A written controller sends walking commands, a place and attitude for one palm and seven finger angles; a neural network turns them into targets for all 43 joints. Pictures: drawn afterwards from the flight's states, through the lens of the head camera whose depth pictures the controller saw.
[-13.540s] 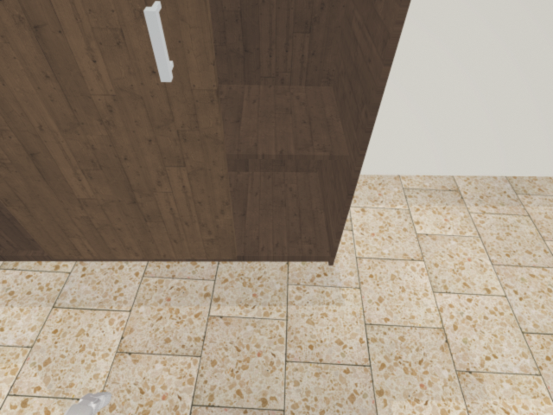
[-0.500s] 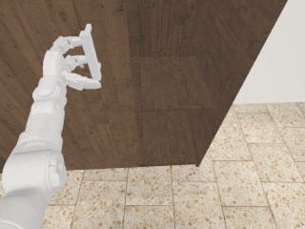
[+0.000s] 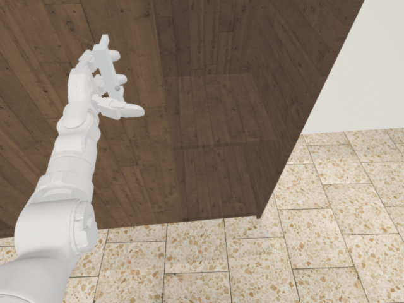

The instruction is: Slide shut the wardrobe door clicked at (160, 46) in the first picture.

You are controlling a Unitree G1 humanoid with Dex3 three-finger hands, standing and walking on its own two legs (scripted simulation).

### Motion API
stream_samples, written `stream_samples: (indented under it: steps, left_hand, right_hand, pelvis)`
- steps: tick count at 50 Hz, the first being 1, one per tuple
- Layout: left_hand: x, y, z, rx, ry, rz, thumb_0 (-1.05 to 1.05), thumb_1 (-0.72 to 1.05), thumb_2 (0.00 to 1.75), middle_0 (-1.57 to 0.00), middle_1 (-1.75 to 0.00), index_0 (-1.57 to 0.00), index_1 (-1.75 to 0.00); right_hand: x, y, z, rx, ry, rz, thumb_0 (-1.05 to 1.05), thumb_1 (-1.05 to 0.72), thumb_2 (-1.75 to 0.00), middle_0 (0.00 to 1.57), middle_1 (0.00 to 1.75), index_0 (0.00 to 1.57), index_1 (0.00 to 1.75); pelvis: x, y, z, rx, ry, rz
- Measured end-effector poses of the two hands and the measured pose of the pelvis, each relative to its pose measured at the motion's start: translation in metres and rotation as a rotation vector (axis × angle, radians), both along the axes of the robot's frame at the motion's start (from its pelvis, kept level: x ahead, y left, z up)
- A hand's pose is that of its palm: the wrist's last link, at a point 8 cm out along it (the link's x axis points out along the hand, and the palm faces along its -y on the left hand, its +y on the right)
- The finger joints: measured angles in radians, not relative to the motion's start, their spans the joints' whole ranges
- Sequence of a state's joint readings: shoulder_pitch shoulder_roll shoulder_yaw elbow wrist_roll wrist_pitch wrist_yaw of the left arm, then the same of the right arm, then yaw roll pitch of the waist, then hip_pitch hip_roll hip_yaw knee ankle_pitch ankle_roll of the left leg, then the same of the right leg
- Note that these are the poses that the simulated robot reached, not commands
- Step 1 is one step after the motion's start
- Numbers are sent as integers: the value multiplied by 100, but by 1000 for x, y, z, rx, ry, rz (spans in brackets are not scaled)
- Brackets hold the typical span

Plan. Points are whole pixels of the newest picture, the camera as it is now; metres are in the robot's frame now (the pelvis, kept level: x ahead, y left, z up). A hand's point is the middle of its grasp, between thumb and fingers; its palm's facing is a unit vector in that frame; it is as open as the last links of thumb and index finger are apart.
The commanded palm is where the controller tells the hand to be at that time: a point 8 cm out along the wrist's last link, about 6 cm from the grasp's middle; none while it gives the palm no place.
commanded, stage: slide the fingers in behind the handle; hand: left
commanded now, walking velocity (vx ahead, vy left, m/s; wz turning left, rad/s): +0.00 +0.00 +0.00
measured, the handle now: (112, 73) +0.54 +0.16 +0.17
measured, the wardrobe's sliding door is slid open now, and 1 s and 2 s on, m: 0.39 0.39 0.39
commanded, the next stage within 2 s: grip the handle and tug to test in 0.68 s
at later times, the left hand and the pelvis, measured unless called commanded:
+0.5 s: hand (120, 89) +0.48 +0.14 +0.18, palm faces +0.07 -1.00 +0.00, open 14.1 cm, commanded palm +0.46 +0.18 +0.17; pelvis -0.01 -0.01 +0.00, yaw +1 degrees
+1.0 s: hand (120, 87) +0.49 +0.14 +0.18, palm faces +0.06 -1.00 +0.01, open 12.8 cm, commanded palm +0.46 +0.18 +0.17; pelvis +0.00 -0.01 +0.00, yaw +1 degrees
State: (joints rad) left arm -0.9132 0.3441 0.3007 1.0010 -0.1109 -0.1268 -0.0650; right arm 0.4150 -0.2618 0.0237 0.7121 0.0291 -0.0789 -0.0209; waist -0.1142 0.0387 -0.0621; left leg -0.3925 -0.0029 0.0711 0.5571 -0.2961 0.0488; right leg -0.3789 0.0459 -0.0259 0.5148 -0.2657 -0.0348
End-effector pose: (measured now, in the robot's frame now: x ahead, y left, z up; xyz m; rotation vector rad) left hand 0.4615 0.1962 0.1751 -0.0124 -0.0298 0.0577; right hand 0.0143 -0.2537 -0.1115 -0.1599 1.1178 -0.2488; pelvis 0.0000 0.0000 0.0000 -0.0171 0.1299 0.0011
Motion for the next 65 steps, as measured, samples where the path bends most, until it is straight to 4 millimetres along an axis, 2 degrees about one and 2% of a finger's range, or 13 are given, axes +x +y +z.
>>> stream_samples:
  steps: [8,20,44,52,65]
  left_hand:
    - [-8,-5,2,1,10,1,-2,-50,30,-30,-120,-29,-119]
    - [-8,-7,2,13,10,19,-2,-50,30,-28,-120,-27,-119]
    - [2,-6,-3,-7,22,5,-2,-47,32,-30,-120,-30,-120]
    - [3,-6,0,2,-1,-5,-2,-25,41,-32,-123,-33,-123]
    - [-5,-5,2,14,3,11,-1,32,65,-36,-131,-34,-131]
  right_hand:
    - [5,-7,1,-1,-17,9,1,-91,-90,20,30,20,30]
    - [17,-16,2,-9,-43,44,0,-91,-90,20,30,20,30]
    - [12,-14,1,-9,-14,19,0,-91,-90,20,30,20,30]
    - [13,-10,1,-5,-17,16,0,-91,-90,20,30,20,30]
    - [27,-3,1,8,-46,27,1,-91,-90,20,30,20,30]
  pelvis:
    - [-3,-6,1,1,-12,7]
    - [-7,-13,0,4,-8,21]
    - [-1,-12,0,2,2,14]
    - [2,-8,0,2,5,9]
    - [5,-3,1,0,-7,12]
